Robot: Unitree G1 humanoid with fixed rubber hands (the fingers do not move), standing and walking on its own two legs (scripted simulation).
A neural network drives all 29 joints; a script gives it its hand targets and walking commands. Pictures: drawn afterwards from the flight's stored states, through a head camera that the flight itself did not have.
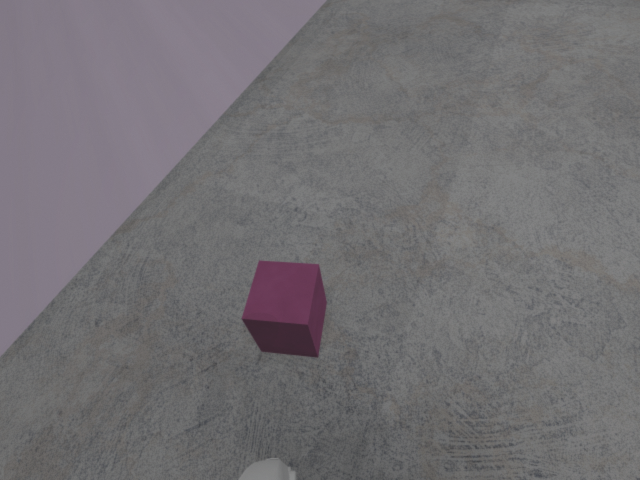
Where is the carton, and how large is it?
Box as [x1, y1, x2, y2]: [242, 261, 326, 357]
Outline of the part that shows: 259,261 242,316 242,319 261,351 317,357 326,304 318,264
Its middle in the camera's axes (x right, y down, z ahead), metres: -0.11 +0.22 +1.28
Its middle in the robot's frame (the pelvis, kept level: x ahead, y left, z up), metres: +0.69 +0.21 -0.66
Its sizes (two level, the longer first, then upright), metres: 0.210 0.200 0.250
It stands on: the floor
